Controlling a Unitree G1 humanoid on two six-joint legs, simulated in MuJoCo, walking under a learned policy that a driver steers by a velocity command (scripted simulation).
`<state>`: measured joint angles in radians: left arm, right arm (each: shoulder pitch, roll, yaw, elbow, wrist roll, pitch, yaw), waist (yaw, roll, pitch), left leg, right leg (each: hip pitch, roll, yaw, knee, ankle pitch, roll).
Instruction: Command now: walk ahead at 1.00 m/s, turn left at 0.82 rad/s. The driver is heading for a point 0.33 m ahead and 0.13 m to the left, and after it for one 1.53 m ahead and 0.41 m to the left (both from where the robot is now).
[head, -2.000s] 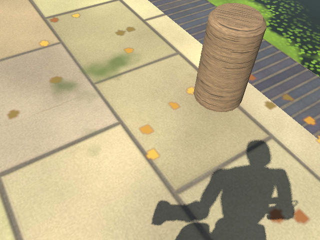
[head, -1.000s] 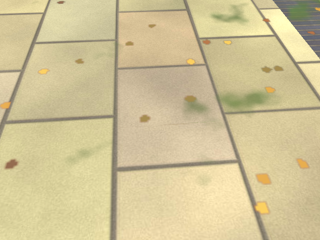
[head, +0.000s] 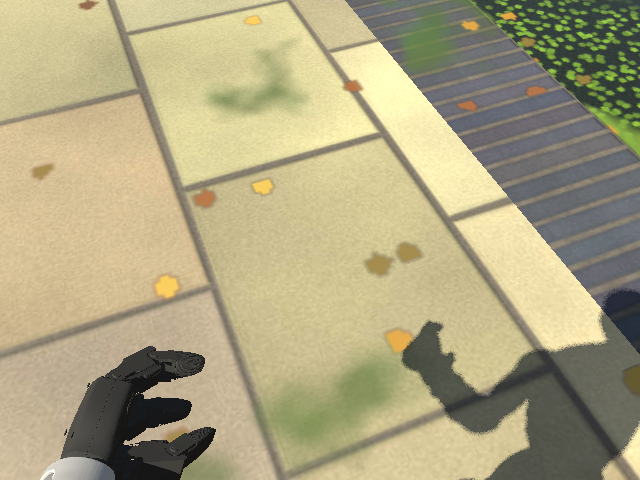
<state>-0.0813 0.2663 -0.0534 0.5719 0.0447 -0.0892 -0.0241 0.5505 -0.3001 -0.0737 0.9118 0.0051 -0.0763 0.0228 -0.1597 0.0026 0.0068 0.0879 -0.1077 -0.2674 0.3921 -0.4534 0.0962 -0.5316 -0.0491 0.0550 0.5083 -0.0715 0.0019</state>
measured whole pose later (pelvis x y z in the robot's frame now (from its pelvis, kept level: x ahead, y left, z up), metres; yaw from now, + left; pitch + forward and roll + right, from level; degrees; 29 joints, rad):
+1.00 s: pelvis +0.94 +0.22 +0.01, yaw +25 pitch -1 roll -1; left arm 0.36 0.32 0.06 0.83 0.01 -0.03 -0.02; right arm 0.22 -0.29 0.00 0.77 -0.06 -0.10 0.01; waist 0.03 0.01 0.04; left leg -0.39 -0.02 -0.05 1.30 -0.28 0.04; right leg -0.33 0.15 -0.01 0.52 -0.18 -0.12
